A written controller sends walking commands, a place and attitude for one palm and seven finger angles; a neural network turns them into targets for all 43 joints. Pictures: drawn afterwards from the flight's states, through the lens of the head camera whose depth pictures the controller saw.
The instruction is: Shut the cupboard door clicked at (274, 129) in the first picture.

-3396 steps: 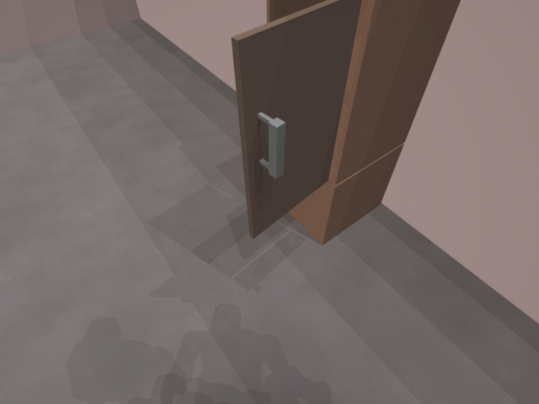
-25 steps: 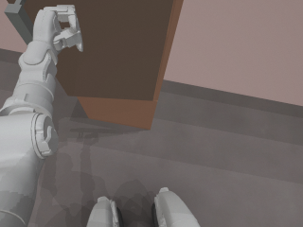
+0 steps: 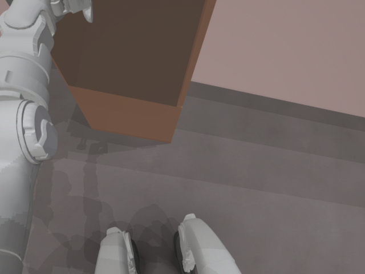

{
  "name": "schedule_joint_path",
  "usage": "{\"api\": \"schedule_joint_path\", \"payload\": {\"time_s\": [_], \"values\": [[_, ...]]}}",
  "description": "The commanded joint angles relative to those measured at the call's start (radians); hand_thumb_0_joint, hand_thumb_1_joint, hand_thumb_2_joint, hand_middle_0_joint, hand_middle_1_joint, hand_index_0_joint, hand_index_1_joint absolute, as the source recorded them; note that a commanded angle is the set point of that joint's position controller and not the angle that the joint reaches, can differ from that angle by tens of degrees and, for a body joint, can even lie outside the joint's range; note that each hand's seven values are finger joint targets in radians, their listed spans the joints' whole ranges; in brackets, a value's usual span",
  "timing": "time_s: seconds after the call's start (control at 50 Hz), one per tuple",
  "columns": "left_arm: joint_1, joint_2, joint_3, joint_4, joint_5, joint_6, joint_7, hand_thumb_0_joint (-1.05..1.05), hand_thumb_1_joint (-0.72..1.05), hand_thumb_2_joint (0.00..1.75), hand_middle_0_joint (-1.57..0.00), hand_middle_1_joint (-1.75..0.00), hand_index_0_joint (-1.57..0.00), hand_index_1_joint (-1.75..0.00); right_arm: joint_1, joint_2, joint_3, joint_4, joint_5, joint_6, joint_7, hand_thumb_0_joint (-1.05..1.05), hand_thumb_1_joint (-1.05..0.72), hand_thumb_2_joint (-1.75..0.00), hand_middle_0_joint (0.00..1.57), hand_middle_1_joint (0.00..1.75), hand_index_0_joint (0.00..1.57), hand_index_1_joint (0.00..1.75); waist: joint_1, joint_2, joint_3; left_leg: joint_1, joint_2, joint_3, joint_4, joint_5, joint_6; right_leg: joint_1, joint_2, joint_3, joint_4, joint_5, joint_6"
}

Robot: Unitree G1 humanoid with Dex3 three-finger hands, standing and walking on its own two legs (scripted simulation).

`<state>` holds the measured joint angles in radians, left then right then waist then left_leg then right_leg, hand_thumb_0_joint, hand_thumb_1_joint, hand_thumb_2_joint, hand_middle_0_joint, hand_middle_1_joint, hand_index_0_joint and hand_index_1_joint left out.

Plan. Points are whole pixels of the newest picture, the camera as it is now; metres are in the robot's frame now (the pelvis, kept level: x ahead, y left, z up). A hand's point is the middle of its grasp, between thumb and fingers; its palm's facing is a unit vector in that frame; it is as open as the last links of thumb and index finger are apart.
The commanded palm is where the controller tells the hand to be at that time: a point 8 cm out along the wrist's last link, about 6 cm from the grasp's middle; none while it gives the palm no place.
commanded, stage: pull the fist back off the door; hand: left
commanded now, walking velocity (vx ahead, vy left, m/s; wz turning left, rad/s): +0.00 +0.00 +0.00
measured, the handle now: out of the picture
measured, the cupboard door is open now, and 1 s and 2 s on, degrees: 0 0 0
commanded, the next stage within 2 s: draw the hand back to the body in 0.90 s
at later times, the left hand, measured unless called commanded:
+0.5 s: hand out of the picture +0.60 +0.04 +0.14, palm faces +0.15 -0.99 -0.05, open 3.2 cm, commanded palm +0.56 +0.07 +0.13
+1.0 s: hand (111, 29) +0.53 +0.03 +0.13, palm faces +0.12 -0.99 -0.06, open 3.1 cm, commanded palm +0.51 +0.08 +0.13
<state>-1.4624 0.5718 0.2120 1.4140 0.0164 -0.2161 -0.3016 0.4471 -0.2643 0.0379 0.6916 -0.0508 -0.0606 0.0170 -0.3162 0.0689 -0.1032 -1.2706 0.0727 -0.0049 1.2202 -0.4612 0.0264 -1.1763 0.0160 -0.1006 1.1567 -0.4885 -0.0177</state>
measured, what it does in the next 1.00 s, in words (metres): stands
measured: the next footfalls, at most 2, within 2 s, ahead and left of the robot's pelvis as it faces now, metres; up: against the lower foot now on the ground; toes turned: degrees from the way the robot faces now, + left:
none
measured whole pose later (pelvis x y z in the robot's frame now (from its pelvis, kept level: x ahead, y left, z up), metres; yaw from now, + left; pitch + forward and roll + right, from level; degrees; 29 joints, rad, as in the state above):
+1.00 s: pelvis +0.04 -0.02 +0.05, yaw +2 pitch +21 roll +0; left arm -0.89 0.09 0.16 1.09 0.05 -0.45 0.32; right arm 0.38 -0.24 -0.05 0.65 -0.08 0.01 0.11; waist -0.15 0.05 -0.15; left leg -0.89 0.05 0.03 0.97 -0.44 -0.01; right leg -0.84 0.01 -0.07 0.97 -0.49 -0.03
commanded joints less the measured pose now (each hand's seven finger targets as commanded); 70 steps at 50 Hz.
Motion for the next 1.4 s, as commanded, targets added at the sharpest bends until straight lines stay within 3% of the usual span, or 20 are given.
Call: {"api": "schedule_joint_path", "payload": {"time_s": [0.0,0.02,0.08,0.16,0.2,0.28,0.4,0.48,0.58,0.68,0.8,0.9,0.94,1.0,1.06,1.14,1.2,1.24,1.3,1.38], "values": [[-0.662,-0.012,-0.04,-0.223,-0.019,-0.052,-0.002,0.0,0.9,0.9,-1.3,-1.5,-1.3,-1.5,0.246,-0.209,-0.077,0.016,-0.001,-0.021,-0.018,0.0,-0.9,-0.9,0.2,0.3,0.2,0.3,-0.122,0.214,-0.54,0.673,-0.029,-0.12,-0.08,0.329,0.019,-0.032,0.055,0.032,-0.169,0.217,-0.018],[-0.663,0.03,0.171,-0.244,-0.091,-0.035,0.208,0.0,0.9,0.9,-1.3,-1.5,-1.3,-1.5,0.282,-0.19,-0.061,-0.016,-0.025,-0.027,-0.012,0.0,-0.9,-0.9,0.2,0.3,0.2,0.3,-0.062,0.225,-0.553,0.597,-0.014,-0.135,-0.106,0.26,0.005,0.011,0.04,0.039,-0.172,0.191,-0.009],[-0.596,-0.116,0.12,-0.207,-0.036,-0.024,0.448,0.0,0.9,0.9,-1.3,-1.5,-1.3,-1.5,0.278,-0.182,-0.074,-0.013,-0.052,-0.038,0.032,0.0,-0.9,-0.9,0.2,0.3,0.2,0.3,-0.085,0.172,-0.547,0.609,-0.003,-0.177,-0.139,0.181,-0.007,-0.04,0.032,0.022,-0.155,0.164,0.011],[-0.683,-0.113,0.142,-0.281,0.098,-0.104,0.718,0.0,0.9,0.9,-1.3,-1.5,-1.3,-1.5,0.287,-0.175,-0.087,0.0,-0.103,-0.043,0.085,0.0,-0.9,-0.9,0.2,0.3,0.2,0.3,-0.079,0.207,-0.589,0.61,-0.016,-0.161,-0.135,0.187,-0.018,-0.039,0.03,0.017,-0.148,0.157,0.015],[-0.671,-0.116,0.089,-0.247,0.192,-0.14,0.763,0.0,0.9,0.9,-1.3,-1.5,-1.3,-1.5,0.296,-0.178,-0.097,0.016,-0.111,-0.04,0.111,0.0,-0.9,-0.9,0.2,0.3,0.2,0.3,-0.098,0.217,-0.582,0.62,-0.013,-0.157,-0.129,0.187,-0.022,-0.054,0.029,0.017,-0.148,0.149,0.011],[-0.626,-0.063,0.053,-0.194,0.261,-0.174,0.734,0.0,0.9,0.9,-1.3,-1.5,-1.3,-1.5,0.29,-0.185,-0.103,0.008,-0.1,-0.024,0.124,0.0,-0.9,-0.9,0.2,0.3,0.2,0.3,-0.092,0.224,-0.574,0.587,-0.029,-0.122,-0.152,0.144,-0.015,0.021,0.027,0.035,-0.179,0.127,0.0],[-0.509,-0.043,0.101,-0.173,0.125,-0.139,0.632,0.0,0.9,0.9,-1.3,-1.5,-1.3,-1.5,0.269,-0.187,-0.087,-0.033,-0.063,-0.007,0.096,0.0,-0.9,-0.9,0.2,0.3,0.2,0.3,-0.048,0.102,-0.555,0.519,-0.047,-0.081,-0.211,0.117,0.003,0.21,0.033,0.053,-0.25,0.143,0.006],[-0.362,-0.115,0.103,-0.225,0.061,-0.181,0.605,0.0,0.9,0.9,-1.3,-1.5,-1.3,-1.5,0.27,-0.173,-0.092,-0.04,-0.059,-0.007,0.092,0.0,-0.9,-0.9,0.2,0.3,0.2,0.3,-0.003,0.073,-0.571,0.573,-0.046,-0.064,-0.227,0.217,-0.001,0.267,0.036,0.05,-0.267,0.218,0.006],[-0.179,-0.223,0.059,-0.31,0.047,-0.251,0.607,0.0,0.9,0.9,-1.3,-1.5,-1.3,-1.5,0.261,-0.158,-0.109,-0.042,-0.057,0.002,0.102,0.0,-0.9,-0.9,0.2,0.3,0.2,0.3,0.041,0.039,-0.546,0.624,-0.05,-0.032,-0.244,0.316,-0.006,0.333,0.04,0.049,-0.282,0.322,0.005],[-0.084,-0.219,0.079,-0.376,0.05,-0.279,0.631,0.0,0.9,0.9,-1.3,-1.5,-1.3,-1.5,0.238,-0.148,-0.12,-0.051,-0.049,0.026,0.099,0.0,-0.9,-0.9,0.2,0.3,0.2,0.3,0.072,-0.01,-0.499,0.6,-0.065,0.001,-0.268,0.332,-0.002,0.44,0.035,0.068,-0.301,0.408,0.009],[0.047,-0.34,-0.002,-0.633,0.031,-0.365,0.627,0.0,0.9,0.9,-1.3,-1.5,-1.3,-1.5,0.185,-0.12,-0.14,-0.074,-0.048,0.03,0.098,0.0,-0.9,-0.9,0.2,0.3,0.2,0.3,0.127,0.049,-0.633,0.777,-0.067,0.012,-0.255,0.554,-0.015,0.521,0.032,0.063,-0.269,0.626,0.004],[0.094,-0.392,-0.071,-0.528,0.058,-0.302,0.618,0.0,0.9,0.9,-1.3,-1.5,-1.3,-1.5,0.171,-0.118,-0.144,-0.054,-0.035,0.059,0.085,0.0,-0.9,-0.9,0.2,0.3,0.2,0.3,0.087,-0.077,-0.47,0.697,-0.071,0.024,-0.275,0.48,-0.003,0.527,0.021,0.072,-0.3,0.644,0.021],[0.108,-0.391,-0.053,-0.485,0.038,-0.274,0.619,0.0,0.9,0.9,-1.3,-1.5,-1.3,-1.5,0.149,-0.116,-0.142,-0.059,-0.027,0.067,0.076,0.0,-0.9,-0.9,0.2,0.3,0.2,0.3,0.092,-0.114,-0.431,0.663,-0.08,0.031,-0.288,0.423,0.0,0.549,0.02,0.081,-0.322,0.624,0.024],[0.046,-0.391,-0.039,-0.482,0.001,-0.273,0.618,0.0,0.9,0.9,-1.3,-1.5,-1.3,-1.5,0.117,-0.111,-0.131,-0.06,-0.024,0.067,0.06,0.0,-0.9,-0.9,0.2,0.3,0.2,0.3,0.092,-0.101,-0.433,0.666,-0.087,0.031,-0.292,0.404,0.0,0.554,0.014,0.091,-0.327,0.614,0.025],[0.189,-0.261,0.076,-0.606,-0.019,-0.318,0.6,0.0,0.9,0.9,-1.3,-1.5,-1.3,-1.5,0.087,-0.112,-0.124,-0.108,-0.024,0.066,0.052,0.0,-0.9,-0.9,0.2,0.3,0.2,0.3,0.192,-0.069,-0.565,0.705,-0.096,0.04,-0.312,0.468,-0.003,0.694,0.009,0.101,-0.304,0.705,0.013],[0.438,-0.298,0.009,-0.749,0.006,-0.318,0.544,0.0,0.9,0.9,-1.3,-1.5,-1.3,-1.5,0.044,-0.094,-0.121,-0.16,-0.006,0.07,0.055,0.0,-0.9,-0.9,0.2,0.3,0.2,0.3,0.245,-0.049,-0.562,0.75,-0.094,0.063,-0.354,0.508,-0.001,0.773,0.01,0.101,-0.326,0.782,0.012],[0.543,-0.328,-0.029,-0.769,-0.033,-0.233,0.499,0.0,0.9,0.9,-1.3,-1.5,-1.3,-1.5,0.023,-0.103,-0.121,-0.182,0.024,0.085,0.042,0.0,-0.9,-0.9,0.2,0.3,0.2,0.3,0.227,-0.183,-0.433,0.735,-0.089,0.07,-0.414,0.412,0.007,0.81,0.014,0.099,-0.402,0.738,0.028],[0.554,-0.346,-0.051,-0.839,-0.087,-0.177,0.465,0.0,0.9,0.9,-1.3,-1.5,-1.3,-1.5,-0.016,-0.107,-0.118,-0.196,0.049,0.087,0.023,0.0,-0.9,-0.9,0.2,0.3,0.2,0.3,0.226,-0.192,-0.372,0.761,-0.089,0.071,-0.454,0.358,0.007,0.824,0.014,0.105,-0.46,0.67,0.032],[0.524,-0.363,-0.077,-0.975,-0.147,-0.154,0.434,0.0,0.9,0.9,-1.3,-1.5,-1.3,-1.5,-0.07,-0.101,-0.11,-0.194,0.068,0.067,-0.006,0.0,-0.9,-0.9,0.2,0.3,0.2,0.3,0.226,-0.143,-0.321,0.842,-0.088,0.065,-0.492,0.319,0.011,0.815,0.012,0.108,-0.519,0.568,0.032],[0.611,-0.357,-0.119,-1.135,-0.135,-0.197,0.406,0.0,0.9,0.9,-1.3,-1.5,-1.3,-1.5,-0.117,-0.087,-0.097,-0.187,0.073,0.025,-0.02,0.0,-0.9,-0.9,0.2,0.3,0.2,0.3,0.247,-0.042,-0.316,0.94,-0.08,0.048,-0.524,0.345,0.012,0.802,0.012,0.088,-0.519,0.528,0.016]]}}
